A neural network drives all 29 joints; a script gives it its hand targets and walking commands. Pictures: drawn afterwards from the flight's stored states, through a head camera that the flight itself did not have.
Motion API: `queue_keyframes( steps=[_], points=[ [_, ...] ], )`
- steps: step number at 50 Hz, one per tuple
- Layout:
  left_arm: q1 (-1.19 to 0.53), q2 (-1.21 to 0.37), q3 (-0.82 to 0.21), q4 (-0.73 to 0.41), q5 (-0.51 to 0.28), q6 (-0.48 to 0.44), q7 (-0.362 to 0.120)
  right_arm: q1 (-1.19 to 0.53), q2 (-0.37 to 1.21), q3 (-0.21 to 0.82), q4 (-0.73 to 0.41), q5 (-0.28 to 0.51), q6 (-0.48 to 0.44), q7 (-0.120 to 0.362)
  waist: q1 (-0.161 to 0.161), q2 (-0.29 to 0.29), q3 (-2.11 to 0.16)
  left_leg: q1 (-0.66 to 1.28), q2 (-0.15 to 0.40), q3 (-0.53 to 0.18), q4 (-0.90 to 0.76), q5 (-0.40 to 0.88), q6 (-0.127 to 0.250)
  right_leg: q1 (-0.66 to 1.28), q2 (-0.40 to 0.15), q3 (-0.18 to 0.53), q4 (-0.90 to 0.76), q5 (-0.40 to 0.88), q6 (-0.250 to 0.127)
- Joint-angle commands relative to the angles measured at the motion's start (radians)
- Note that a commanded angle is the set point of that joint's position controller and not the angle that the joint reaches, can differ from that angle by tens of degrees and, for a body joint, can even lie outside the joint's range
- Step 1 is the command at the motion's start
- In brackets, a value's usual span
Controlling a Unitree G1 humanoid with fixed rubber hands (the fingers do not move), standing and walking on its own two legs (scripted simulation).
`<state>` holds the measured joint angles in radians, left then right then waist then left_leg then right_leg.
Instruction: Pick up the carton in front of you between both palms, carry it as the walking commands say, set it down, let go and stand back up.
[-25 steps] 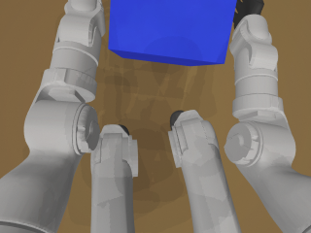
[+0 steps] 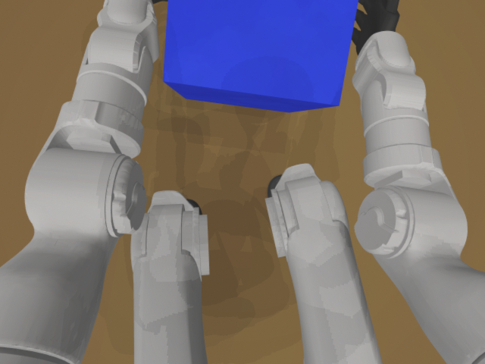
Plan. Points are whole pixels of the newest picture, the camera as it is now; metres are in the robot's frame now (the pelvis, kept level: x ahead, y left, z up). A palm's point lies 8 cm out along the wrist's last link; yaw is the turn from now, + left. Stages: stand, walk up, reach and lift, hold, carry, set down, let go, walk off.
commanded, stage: set down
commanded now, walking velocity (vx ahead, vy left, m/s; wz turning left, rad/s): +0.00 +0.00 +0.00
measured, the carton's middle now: (252, 33) +0.51 -0.08 -0.25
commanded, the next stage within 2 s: let go in 1.96 s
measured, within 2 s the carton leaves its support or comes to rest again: rests again in 0.04 s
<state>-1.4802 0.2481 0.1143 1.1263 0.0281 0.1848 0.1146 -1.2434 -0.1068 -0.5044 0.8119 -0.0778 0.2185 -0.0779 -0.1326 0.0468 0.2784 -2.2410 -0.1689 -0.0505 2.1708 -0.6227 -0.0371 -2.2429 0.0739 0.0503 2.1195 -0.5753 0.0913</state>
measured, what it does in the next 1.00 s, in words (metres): stands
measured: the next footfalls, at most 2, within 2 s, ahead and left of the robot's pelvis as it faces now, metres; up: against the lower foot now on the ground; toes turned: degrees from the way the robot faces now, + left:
none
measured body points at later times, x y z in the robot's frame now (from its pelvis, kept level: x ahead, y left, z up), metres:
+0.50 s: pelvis -0.01 +0.01 -0.01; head +0.36 -0.01 +0.25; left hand +0.57 +0.07 -0.19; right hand +0.49 -0.23 -0.19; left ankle +0.09 +0.11 -0.35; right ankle +0.11 -0.13 -0.35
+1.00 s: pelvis -0.01 +0.00 -0.02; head +0.37 -0.02 +0.22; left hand +0.59 +0.10 -0.19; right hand +0.49 -0.28 -0.19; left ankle +0.09 +0.11 -0.35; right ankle +0.11 -0.13 -0.35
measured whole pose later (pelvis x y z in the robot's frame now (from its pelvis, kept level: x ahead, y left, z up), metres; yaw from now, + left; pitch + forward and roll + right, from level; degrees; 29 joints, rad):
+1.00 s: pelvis -0.01 +0.00 -0.02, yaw -2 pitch +36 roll -3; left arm -1.53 0.46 -0.09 1.09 -0.20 0.10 0.08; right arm -1.35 -0.32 -0.29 1.05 0.22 0.03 -0.09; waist -0.13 0.00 0.40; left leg -2.24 -0.07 -0.03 2.24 -0.62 -0.01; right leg -2.26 0.01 -0.02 2.17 -0.54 0.02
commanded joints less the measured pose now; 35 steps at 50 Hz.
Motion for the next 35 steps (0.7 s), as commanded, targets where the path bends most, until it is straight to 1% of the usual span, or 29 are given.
queue_keyframes(
  steps=[1,5,6,8,22,25,28,30,31,32,33,34,35],
  points=[
    [-0.500,-0.857,-0.221,-0.132,-0.083,-0.049,-0.210,-0.695,0.682,0.406,-0.092,0.095,-0.046,0.259,-0.094,0.078,-1.057,0.428,-0.012,0.065,-0.165,0.333,0.037,0.500,0.026,-0.141,-0.110,0.417,-0.036],
    [-0.496,-0.837,-0.218,-0.108,-0.087,-0.053,-0.213,-0.696,0.662,0.397,-0.070,0.095,-0.055,0.258,-0.095,0.075,-1.018,0.416,-0.007,0.058,-0.155,0.332,0.039,0.491,0.022,-0.135,-0.099,0.415,-0.039],
    [-0.477,-0.827,-0.207,-0.090,-0.078,-0.051,-0.215,-0.695,0.655,0.393,-0.063,0.090,-0.056,0.258,-0.087,0.076,-0.996,0.406,-0.007,0.057,-0.155,0.325,0.041,0.483,0.020,-0.133,-0.097,0.406,-0.039],
    [-0.465,-0.808,-0.185,-0.069,-0.063,-0.049,-0.221,-0.659,0.641,0.364,-0.034,0.062,-0.051,0.257,-0.089,0.071,-0.936,0.377,-0.006,0.056,-0.156,0.291,0.041,0.470,0.021,-0.130,-0.102,0.375,-0.042],
    [-0.394,-0.639,-0.076,0.027,0.020,-0.030,-0.237,-0.551,0.519,0.201,0.078,-0.030,-0.038,0.264,-0.049,0.074,-0.732,0.310,0.011,0.033,-0.163,0.211,0.057,0.343,0.017,-0.109,-0.098,0.262,-0.063],
    [-0.387,-0.605,-0.068,0.030,0.029,-0.029,-0.235,-0.530,0.493,0.172,0.091,-0.045,-0.039,0.261,-0.046,0.075,-0.715,0.314,0.017,0.028,-0.164,0.208,0.055,0.334,0.015,-0.107,-0.095,0.257,-0.064],
    [-0.396,-0.554,-0.071,0.022,0.032,-0.034,-0.228,-0.512,0.454,0.139,0.101,-0.056,-0.046,0.251,-0.051,0.079,-0.720,0.336,0.024,0.025,-0.164,0.212,0.049,0.339,0.009,-0.112,-0.090,0.259,-0.060],
    [-0.390,-0.463,-0.060,0.015,0.033,-0.042,-0.210,-0.481,0.377,0.097,0.111,-0.066,-0.058,0.230,-0.055,0.080,-0.736,0.361,0.034,0.026,-0.165,0.219,0.040,0.352,0.001,-0.119,-0.087,0.264,-0.052],
    [-0.377,-0.380,-0.046,0.011,0.034,-0.049,-0.193,-0.446,0.305,0.064,0.119,-0.070,-0.069,0.211,-0.058,0.080,-0.746,0.375,0.042,0.026,-0.165,0.224,0.035,0.364,-0.005,-0.124,-0.085,0.267,-0.045],
    [-0.348,-0.242,-0.018,0.008,0.038,-0.057,-0.165,-0.388,0.174,0.013,0.136,-0.076,-0.085,0.179,-0.061,0.080,-0.754,0.392,0.052,0.026,-0.165,0.229,0.026,0.377,-0.014,-0.128,-0.082,0.271,-0.036],
    [-0.318,-0.074,-0.002,-0.004,0.039,-0.068,-0.125,-0.329,0.014,-0.026,0.152,-0.078,-0.108,0.137,-0.062,0.076,-0.768,0.416,0.064,0.026,-0.166,0.235,0.015,0.393,-0.026,-0.132,-0.080,0.279,-0.027],
    [-0.297,0.080,-0.008,-0.022,0.023,-0.080,-0.083,-0.291,-0.142,-0.046,0.164,-0.064,-0.135,0.090,-0.073,0.069,-0.790,0.442,0.075,0.025,-0.168,0.240,0.007,0.412,-0.036,-0.138,-0.083,0.294,-0.021],
    [-0.308,0.186,-0.024,-0.033,-0.001,-0.089,-0.048,-0.281,-0.244,-0.047,0.176,-0.036,-0.159,0.048,-0.081,0.061,-0.822,0.464,0.084,0.020,-0.165,0.247,0.002,0.428,-0.043,-0.141,-0.084,0.311,-0.017]
  ],
)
